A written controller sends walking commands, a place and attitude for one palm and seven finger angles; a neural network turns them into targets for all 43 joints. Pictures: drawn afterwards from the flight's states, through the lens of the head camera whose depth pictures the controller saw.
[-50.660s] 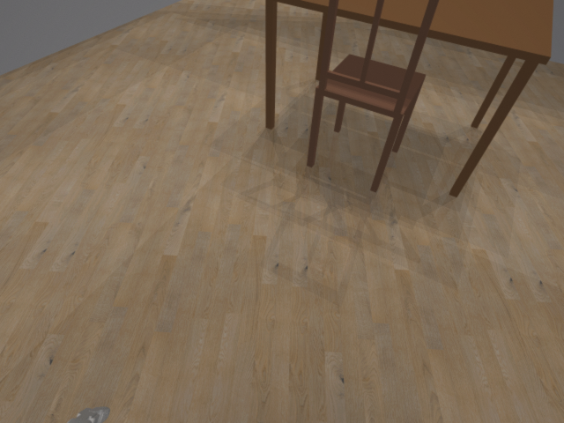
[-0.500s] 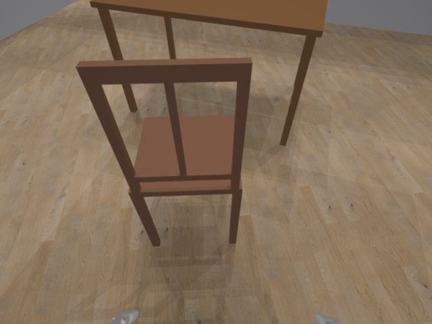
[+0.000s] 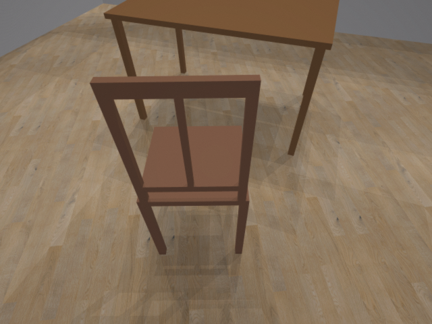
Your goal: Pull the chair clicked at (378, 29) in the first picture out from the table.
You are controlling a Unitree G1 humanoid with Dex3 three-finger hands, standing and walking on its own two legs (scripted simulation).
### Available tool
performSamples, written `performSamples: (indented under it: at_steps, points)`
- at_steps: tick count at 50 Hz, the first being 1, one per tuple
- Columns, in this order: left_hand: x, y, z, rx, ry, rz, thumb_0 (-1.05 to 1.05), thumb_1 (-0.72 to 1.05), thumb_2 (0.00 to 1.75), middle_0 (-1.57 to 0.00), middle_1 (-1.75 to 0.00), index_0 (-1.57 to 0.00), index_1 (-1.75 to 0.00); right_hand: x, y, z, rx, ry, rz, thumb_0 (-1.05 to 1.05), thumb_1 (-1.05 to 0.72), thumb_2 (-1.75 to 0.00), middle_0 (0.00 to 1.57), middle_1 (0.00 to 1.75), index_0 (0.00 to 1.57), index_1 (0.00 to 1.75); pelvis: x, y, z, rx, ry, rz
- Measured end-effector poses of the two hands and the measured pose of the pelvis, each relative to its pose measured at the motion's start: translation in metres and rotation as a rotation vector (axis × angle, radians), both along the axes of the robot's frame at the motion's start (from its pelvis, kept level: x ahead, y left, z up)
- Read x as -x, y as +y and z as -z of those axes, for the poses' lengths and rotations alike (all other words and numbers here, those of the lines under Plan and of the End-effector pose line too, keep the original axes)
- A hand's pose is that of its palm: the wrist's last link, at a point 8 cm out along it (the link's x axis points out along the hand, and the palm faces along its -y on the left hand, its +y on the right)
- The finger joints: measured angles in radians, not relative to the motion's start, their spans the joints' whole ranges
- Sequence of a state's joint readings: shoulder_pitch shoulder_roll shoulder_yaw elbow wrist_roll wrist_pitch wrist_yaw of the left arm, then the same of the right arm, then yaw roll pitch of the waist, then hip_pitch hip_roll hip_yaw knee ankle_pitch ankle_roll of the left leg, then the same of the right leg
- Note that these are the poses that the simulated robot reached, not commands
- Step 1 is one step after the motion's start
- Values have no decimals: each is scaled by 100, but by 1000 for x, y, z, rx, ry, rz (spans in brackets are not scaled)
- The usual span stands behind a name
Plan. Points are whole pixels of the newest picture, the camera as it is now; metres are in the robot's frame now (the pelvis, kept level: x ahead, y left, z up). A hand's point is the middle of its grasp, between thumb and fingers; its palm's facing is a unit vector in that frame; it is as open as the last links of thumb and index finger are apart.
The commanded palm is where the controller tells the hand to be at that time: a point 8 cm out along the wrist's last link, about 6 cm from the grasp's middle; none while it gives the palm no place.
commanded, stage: let the arm hang, fingers relaxed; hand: left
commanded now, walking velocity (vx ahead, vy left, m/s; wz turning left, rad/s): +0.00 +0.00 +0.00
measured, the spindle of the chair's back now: (185, 147) +0.57 +0.12 -0.05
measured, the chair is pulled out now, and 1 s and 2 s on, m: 0.64 0.64 0.64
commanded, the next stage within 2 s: look to check the result in 0.34 s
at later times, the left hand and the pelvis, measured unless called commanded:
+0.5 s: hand out of the picture -0.03 +0.15 -0.17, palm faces +0.05 -0.99 -0.16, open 7.4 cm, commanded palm none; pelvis +0.00 +0.00 +0.00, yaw +0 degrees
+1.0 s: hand out of the picture -0.01 +0.16 -0.17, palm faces +0.04 -0.99 -0.17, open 7.4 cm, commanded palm none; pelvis +0.00 +0.00 +0.00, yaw +0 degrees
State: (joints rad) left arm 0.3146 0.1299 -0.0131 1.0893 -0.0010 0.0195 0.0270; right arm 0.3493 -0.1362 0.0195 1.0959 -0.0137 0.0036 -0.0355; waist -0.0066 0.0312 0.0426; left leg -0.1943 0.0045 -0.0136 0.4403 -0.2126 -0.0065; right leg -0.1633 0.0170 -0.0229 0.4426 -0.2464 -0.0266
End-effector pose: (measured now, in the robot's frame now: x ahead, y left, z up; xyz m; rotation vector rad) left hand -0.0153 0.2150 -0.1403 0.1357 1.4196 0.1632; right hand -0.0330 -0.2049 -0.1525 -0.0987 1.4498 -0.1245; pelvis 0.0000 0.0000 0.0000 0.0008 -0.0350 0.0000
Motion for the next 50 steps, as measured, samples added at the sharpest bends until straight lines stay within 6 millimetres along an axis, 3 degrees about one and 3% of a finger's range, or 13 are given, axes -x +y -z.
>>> performSamples:
  at_steps: [9,25,50]
  points:
    - [2,-10,3,21,-9,-8,1,92,90,-20,-30,-20,-30,-6,11,1,-20,-34,13,0,-91,-90,20,30,20,30,1,-1,0,1,0,2]
    - [16,-12,5,34,32,-24,0,91,90,-20,-30,-20,-30,9,6,-3,9,17,24,0,-91,-90,20,30,20,30,1,1,1,4,7,2]
    - [0,-7,4,25,-2,-13,0,91,90,-20,-30,-20,-30,-5,12,-2,-2,-18,22,0,-91,-90,20,30,20,30,-1,3,0,1,6,4]
